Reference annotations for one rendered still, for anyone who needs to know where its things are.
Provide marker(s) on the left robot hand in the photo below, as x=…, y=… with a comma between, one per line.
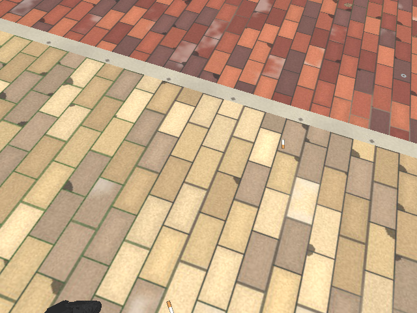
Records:
x=75, y=307

